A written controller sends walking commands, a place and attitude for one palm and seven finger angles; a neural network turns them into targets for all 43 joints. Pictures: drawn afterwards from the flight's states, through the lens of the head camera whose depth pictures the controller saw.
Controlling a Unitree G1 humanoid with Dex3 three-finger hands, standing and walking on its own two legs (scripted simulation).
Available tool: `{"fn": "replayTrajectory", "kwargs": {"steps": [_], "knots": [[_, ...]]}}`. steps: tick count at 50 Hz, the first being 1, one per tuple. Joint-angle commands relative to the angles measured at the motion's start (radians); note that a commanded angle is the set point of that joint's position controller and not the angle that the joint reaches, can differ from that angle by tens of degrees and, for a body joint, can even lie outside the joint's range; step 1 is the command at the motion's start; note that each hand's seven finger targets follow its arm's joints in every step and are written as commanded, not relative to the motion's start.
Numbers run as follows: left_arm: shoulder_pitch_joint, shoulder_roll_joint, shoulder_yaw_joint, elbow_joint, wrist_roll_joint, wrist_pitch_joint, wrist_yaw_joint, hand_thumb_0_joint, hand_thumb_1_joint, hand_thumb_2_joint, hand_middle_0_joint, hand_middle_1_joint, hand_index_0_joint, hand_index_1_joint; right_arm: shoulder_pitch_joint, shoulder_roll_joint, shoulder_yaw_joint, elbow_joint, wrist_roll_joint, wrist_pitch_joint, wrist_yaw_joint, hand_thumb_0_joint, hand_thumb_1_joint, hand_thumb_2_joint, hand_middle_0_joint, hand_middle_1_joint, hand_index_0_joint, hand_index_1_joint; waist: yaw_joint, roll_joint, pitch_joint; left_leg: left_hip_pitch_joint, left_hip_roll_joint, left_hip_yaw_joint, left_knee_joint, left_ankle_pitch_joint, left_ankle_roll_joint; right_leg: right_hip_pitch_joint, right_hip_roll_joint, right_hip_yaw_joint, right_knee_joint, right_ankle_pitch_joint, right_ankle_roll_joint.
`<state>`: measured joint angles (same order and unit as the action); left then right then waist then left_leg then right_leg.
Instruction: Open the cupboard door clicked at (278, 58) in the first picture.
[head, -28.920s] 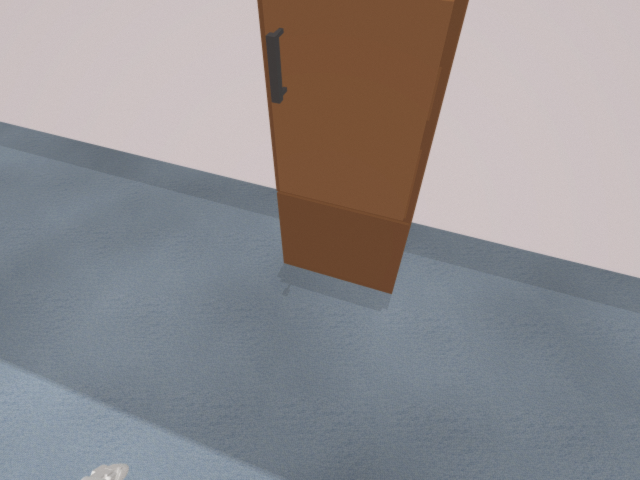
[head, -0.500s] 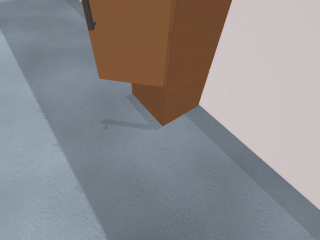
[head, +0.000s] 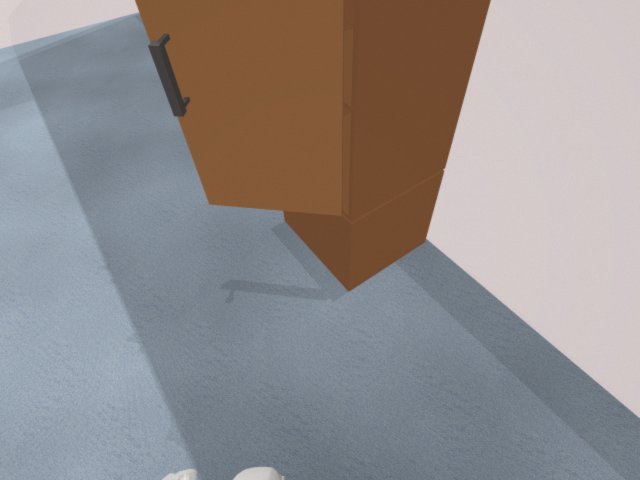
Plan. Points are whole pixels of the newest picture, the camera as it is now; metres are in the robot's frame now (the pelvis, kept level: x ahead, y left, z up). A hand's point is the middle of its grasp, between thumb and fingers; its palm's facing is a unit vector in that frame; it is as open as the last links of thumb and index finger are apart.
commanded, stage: take the last steps up to it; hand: left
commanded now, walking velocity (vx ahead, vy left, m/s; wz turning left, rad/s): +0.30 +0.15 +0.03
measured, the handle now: (172, 76) +0.87 +0.35 +0.07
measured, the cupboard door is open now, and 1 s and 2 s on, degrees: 46 46 46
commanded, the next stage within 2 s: come to a stop and stand still in 0.48 s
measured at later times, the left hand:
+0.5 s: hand (147, 457) +0.18 +0.28 -0.17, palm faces +0.07 -0.98 -0.20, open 7.4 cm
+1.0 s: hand (158, 347) +0.36 +0.32 -0.18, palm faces +0.00 -0.98 -0.21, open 7.4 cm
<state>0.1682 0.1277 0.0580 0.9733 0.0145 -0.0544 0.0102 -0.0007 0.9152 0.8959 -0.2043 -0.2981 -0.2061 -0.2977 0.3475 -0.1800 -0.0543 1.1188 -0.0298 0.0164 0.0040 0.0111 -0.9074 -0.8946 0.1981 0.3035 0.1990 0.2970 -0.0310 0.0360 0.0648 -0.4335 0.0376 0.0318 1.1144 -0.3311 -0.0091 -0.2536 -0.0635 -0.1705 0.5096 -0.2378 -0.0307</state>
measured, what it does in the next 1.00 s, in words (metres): walks ahead: left foot, then right foot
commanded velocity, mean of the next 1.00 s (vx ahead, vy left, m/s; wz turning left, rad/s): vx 0.02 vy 0.05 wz -0.02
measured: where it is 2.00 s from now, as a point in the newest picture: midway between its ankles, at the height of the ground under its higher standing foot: (295, 473)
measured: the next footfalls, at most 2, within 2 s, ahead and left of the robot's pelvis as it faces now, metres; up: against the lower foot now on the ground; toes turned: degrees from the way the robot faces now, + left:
left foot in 0.30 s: +0.23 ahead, +0.20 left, +0.00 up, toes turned +8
right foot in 0.64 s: +0.32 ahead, +0.00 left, +0.00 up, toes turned -9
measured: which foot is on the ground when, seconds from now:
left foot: up 0.00-0.28, down 0.30-0.64, up 0.66-0.88, down 0.90-1.00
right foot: down 0.00-0.30, up 0.32-0.62, down 0.64-0.92, up 0.94-1.00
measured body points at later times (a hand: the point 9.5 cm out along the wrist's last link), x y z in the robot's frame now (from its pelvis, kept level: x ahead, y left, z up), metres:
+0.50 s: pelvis +0.18 +0.09 +0.00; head +0.22 +0.09 +0.45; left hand +0.18 +0.33 -0.15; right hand +0.26 -0.14 -0.15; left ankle +0.19 +0.19 -0.74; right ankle +0.17 -0.01 -0.68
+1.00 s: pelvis +0.28 +0.13 +0.00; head +0.32 +0.14 +0.44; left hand +0.36 +0.37 -0.16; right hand +0.31 -0.10 -0.15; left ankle +0.29 +0.24 -0.74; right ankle +0.25 +0.01 -0.70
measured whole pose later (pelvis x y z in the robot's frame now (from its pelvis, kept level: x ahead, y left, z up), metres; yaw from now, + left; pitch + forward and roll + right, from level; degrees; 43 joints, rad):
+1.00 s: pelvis +0.28 +0.13 +0.00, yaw -2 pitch +0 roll +0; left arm 0.15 0.20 0.05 1.01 0.01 0.06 0.03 0.01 0.91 0.90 -0.20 -0.30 -0.21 -0.30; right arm 0.20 -0.15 -0.03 1.03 -0.03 0.02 -0.04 0.01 -0.91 -0.89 0.20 0.30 0.20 0.30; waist -0.01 -0.03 0.07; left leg -0.28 0.03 0.08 0.56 -0.28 0.02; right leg -0.36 -0.02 -0.03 0.85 -0.51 0.01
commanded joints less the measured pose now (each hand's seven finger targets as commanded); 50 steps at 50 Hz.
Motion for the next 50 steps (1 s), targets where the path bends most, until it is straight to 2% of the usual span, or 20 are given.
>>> {"fn": "replayTrajectory", "kwargs": {"steps": [1,9,11,13,15,17,20,23,29,30,31,32,33,35,38,43,44,46,48,50], "knots": [[0.127,0.130,0.034,0.017,0.009,-0.027,0.001,0.000,0.900,0.900,-0.200,-0.300,-0.200,-0.300,0.009,0.004,-0.007,-0.071,-0.003,-0.009,0.021,0.000,-0.900,-0.900,0.200,0.300,0.200,0.300,0.027,-0.135,-0.008,-0.092,0.074,0.004,-0.114,0.133,-0.034,0.001,-0.263,0.180,-0.380,-0.024,-0.076],[0.194,0.202,0.031,0.084,0.017,-0.026,-0.008,0.000,0.900,0.900,-0.200,-0.300,-0.200,-0.300,-0.191,-0.027,-0.001,-0.172,0.004,-0.038,0.045,0.000,-0.900,-0.900,0.200,0.300,0.200,0.300,0.076,-0.205,0.009,-0.045,0.035,0.065,-0.489,0.133,-0.030,0.132,-0.279,0.143,-0.307,0.106,-0.070],[0.180,0.223,0.037,0.087,0.016,-0.016,-0.005,0.000,0.900,0.900,-0.200,-0.300,-0.200,-0.300,-0.173,-0.046,-0.001,-0.174,0.007,-0.046,0.043,0.000,-0.900,-0.900,0.200,0.300,0.200,0.300,0.056,-0.208,0.001,0.066,0.013,0.082,-0.568,0.120,-0.016,0.107,-0.278,0.120,-0.251,0.117,-0.058],[0.170,0.208,0.036,0.083,0.014,-0.003,-0.006,0.000,0.900,0.900,-0.200,-0.300,-0.200,-0.300,-0.044,-0.105,-0.009,-0.132,0.003,-0.057,0.029,0.000,-0.900,-0.900,0.200,0.300,0.200,0.300,-0.011,-0.106,-0.040,0.331,-0.016,0.113,-0.682,0.121,0.000,-0.004,-0.209,0.060,-0.061,0.128,-0.022],[0.180,0.110,0.014,0.034,0.004,0.003,-0.013,0.000,0.900,0.900,-0.200,-0.300,-0.200,-0.300,0.178,-0.280,-0.052,-0.093,-0.013,-0.058,-0.002,0.000,-0.900,-0.900,0.200,0.300,0.200,0.300,-0.087,0.276,-0.170,0.615,0.324,-0.323,-0.782,0.165,0.161,-0.330,-0.001,-0.038,0.474,-0.375,0.041],[0.080,0.094,0.005,-0.001,0.008,0.005,-0.005,0.000,0.900,0.900,-0.200,-0.300,-0.200,-0.300,0.116,-0.243,-0.034,-0.104,-0.006,-0.053,-0.019,0.000,-0.900,-0.900,0.200,0.300,0.200,0.300,-0.065,0.225,-0.152,0.498,0.347,-0.347,-0.835,0.085,0.233,-0.444,-0.034,0.109,0.751,-0.331,0.001],[0.112,0.094,0.007,0.035,0.011,0.019,-0.016,0.000,0.900,0.900,-0.200,-0.300,-0.200,-0.300,-0.030,-0.134,0.001,-0.141,-0.002,-0.070,-0.027,0.000,-0.900,-0.900,0.200,0.300,0.200,0.300,0.016,0.093,-0.062,0.310,0.275,-0.169,-0.880,0.204,0.188,-0.369,-0.082,0.133,0.696,-0.172,0.011],[0.134,0.064,-0.003,0.036,0.009,0.036,-0.015,0.000,0.900,0.900,-0.200,-0.300,-0.200,-0.300,-0.047,-0.121,0.007,-0.129,-0.002,-0.074,-0.025,0.000,-0.900,-0.900,0.200,0.300,0.200,0.300,0.047,0.066,-0.065,0.266,0.238,-0.057,-0.890,0.317,0.196,-0.256,-0.070,0.100,0.485,-0.144,0.021],[0.191,0.084,0.005,0.037,0.016,0.031,-0.011,0.000,0.900,0.900,-0.200,-0.300,-0.200,-0.300,-0.079,-0.124,0.005,-0.113,0.000,-0.050,-0.015,0.000,-0.900,-0.900,0.200,0.300,0.200,0.300,0.101,0.000,-0.028,0.121,0.170,0.008,-0.776,0.148,0.147,0.077,0.000,0.044,0.080,0.007,0.017],[0.228,0.120,0.011,0.046,0.018,0.025,-0.005,0.000,0.900,0.900,-0.200,-0.300,-0.200,-0.300,-0.086,-0.097,0.012,-0.112,0.008,-0.052,-0.016,0.000,-0.900,-0.900,0.200,0.300,0.200,0.300,0.122,-0.078,-0.029,0.061,0.110,0.046,-0.671,0.112,0.096,0.179,-0.039,0.116,-0.025,0.069,0.009],[0.268,0.190,0.019,0.054,0.021,0.013,0.005,0.000,0.900,0.900,-0.200,-0.300,-0.200,-0.300,-0.070,-0.063,0.017,-0.122,0.016,-0.051,-0.015,0.000,-0.900,-0.900,0.200,0.300,0.200,0.300,0.127,-0.254,-0.045,-0.046,-0.003,0.105,-0.498,-0.020,0.027,0.258,-0.226,0.391,-0.142,0.235,-0.061],[0.268,0.249,0.018,0.055,0.007,0.011,0.011,0.000,0.900,0.900,-0.200,-0.300,-0.200,-0.300,-0.046,-0.074,0.017,-0.128,0.020,-0.038,-0.016,0.000,-0.900,-0.900,0.200,0.300,0.200,0.300,0.100,-0.279,-0.076,-0.019,-0.043,0.091,-0.349,-0.254,-0.014,0.229,-0.400,0.532,-0.227,0.448,-0.187],[0.217,0.248,0.013,0.041,0.004,0.008,0.021,0.000,0.900,0.900,-0.200,-0.300,-0.200,-0.300,-0.063,-0.074,0.019,-0.118,0.024,-0.024,-0.024,0.000,-0.900,-0.900,0.200,0.300,0.200,0.300,0.093,-0.232,-0.093,0.032,-0.013,0.004,-0.268,-0.293,-0.020,0.146,-0.402,0.523,-0.217,0.545,-0.231],[0.113,0.205,0.006,0.025,0.005,0.016,0.035,0.000,0.900,0.900,-0.200,-0.300,-0.200,-0.300,-0.059,-0.066,0.017,-0.090,0.031,-0.005,-0.032,0.000,-0.900,-0.900,0.200,0.300,0.200,0.300,0.056,-0.264,-0.093,0.039,0.007,-0.038,-0.235,-0.239,-0.022,0.134,-0.326,0.383,-0.142,0.793,-0.216],[0.073,0.218,0.015,0.024,0.002,0.029,0.036,0.000,0.900,0.900,-0.200,-0.300,-0.200,-0.300,-0.034,-0.040,0.018,-0.064,0.033,0.012,-0.030,0.000,-0.900,-0.900,0.200,0.300,0.200,0.300,0.041,-0.181,-0.168,0.076,-0.019,0.012,-0.373,-0.154,-0.045,0.222,-0.252,0.241,-0.076,0.921,-0.171],[0.034,0.221,0.022,0.022,-0.006,0.060,0.033,0.000,0.900,0.900,-0.200,-0.300,-0.200,-0.300,-0.012,-0.056,0.003,-0.058,0.022,0.018,-0.031,0.000,-0.900,-0.900,0.200,0.300,0.200,0.300,0.019,-0.165,-0.137,0.213,-0.005,0.041,-0.663,0.175,-0.040,0.126,-0.184,0.188,0.015,0.680,-0.079],[0.037,0.197,0.017,0.015,-0.008,0.066,0.029,0.000,0.900,0.900,-0.200,-0.300,-0.200,-0.300,-0.009,-0.083,-0.004,-0.065,0.018,0.012,-0.032,0.000,-0.900,-0.900,0.200,0.300,0.200,0.300,0.023,-0.070,-0.146,0.290,0.076,-0.022,-0.677,0.430,-0.008,0.044,-0.125,0.140,0.063,0.481,-0.027],[0.046,0.135,0.006,-0.020,-0.011,0.083,0.034,0.000,0.900,0.900,-0.200,-0.300,-0.200,-0.300,-0.022,-0.183,-0.019,-0.104,0.006,0.008,-0.039,0.000,-0.900,-0.900,0.200,0.300,0.200,0.300,0.017,0.170,-0.110,0.240,0.329,-0.240,-0.759,0.823,0.172,-0.063,0.039,0.085,0.285,-0.256,0.040],[0.013,0.143,0.015,-0.027,-0.009,0.104,0.029,0.000,0.900,0.900,-0.200,-0.300,-0.200,-0.300,-0.045,-0.178,-0.016,-0.118,-0.003,0.001,-0.060,0.000,-0.900,-0.900,0.200,0.300,0.200,0.300,0.010,0.177,-0.075,0.199,0.338,-0.265,-0.755,0.840,0.237,-0.148,0.050,0.206,0.545,-0.377,0.032],[0.028,0.136,0.018,-0.023,-0.009,0.100,0.023,0.000,0.900,0.900,-0.200,-0.300,-0.200,-0.300,-0.084,-0.165,-0.013,-0.138,-0.006,-0.003,-0.063,0.000,-0.900,-0.900,0.200,0.300,0.200,0.300,0.026,0.116,-0.079,0.247,0.302,-0.210,-0.720,0.846,0.223,-0.183,0.050,0.208,0.551,-0.333,0.040]]}}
